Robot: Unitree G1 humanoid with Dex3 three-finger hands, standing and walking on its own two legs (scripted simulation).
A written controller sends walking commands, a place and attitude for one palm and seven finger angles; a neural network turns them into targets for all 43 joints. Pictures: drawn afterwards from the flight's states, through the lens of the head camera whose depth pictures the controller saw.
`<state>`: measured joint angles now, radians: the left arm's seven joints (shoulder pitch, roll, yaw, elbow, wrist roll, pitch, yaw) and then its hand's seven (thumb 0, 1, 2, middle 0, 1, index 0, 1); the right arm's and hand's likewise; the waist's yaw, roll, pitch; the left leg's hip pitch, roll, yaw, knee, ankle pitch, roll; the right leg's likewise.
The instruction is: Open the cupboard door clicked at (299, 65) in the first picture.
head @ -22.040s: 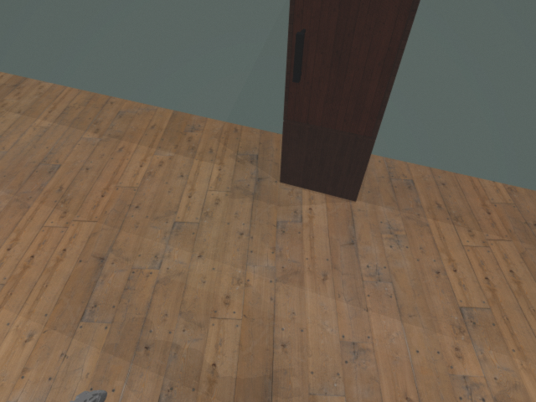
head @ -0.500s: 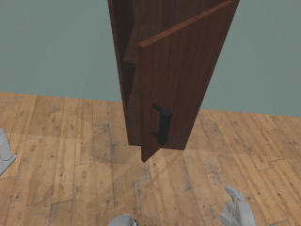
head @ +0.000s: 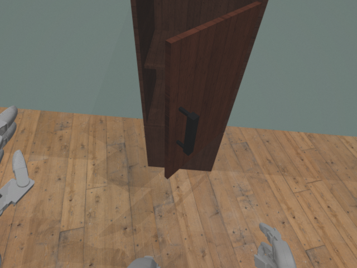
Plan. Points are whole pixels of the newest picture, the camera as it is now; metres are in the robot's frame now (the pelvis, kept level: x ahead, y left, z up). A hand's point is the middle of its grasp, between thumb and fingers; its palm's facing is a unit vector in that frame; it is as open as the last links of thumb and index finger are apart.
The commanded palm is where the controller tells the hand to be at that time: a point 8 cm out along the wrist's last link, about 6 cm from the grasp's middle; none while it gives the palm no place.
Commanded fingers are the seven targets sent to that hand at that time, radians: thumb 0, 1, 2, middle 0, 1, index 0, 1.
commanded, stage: step back with the hand held close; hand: left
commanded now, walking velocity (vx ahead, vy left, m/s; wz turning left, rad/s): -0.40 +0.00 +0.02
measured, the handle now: (185, 131) +0.51 +0.03 -0.05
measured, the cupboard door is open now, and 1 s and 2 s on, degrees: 49 49 49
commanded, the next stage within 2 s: stop stepping back and stand still in 0.02 s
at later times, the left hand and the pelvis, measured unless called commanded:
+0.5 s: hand out of the picture +0.06 +0.24 +0.17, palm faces +0.46 -0.77 -0.45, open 7.4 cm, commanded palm +0.02 +0.27 +0.18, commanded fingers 0.00 0.90 0.90 -0.20 -0.30 -0.20 -0.30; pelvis -0.12 -0.03 +0.01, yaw -1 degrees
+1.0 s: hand out of the picture +0.04 +0.26 +0.16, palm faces +0.43 -0.78 -0.46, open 7.4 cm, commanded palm -0.02 +0.30 +0.18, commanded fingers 0.00 0.90 0.90 -0.20 -0.30 -0.20 -0.30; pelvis -0.16 +0.00 +0.00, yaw +0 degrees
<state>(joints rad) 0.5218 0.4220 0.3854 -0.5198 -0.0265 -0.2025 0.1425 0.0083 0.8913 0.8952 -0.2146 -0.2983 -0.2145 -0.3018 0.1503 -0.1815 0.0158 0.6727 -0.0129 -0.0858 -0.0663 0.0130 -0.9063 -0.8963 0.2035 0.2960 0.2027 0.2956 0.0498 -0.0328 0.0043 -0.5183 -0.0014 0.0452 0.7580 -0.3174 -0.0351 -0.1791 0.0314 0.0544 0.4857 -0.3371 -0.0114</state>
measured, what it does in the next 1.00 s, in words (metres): walks backwards: left foot, then right foot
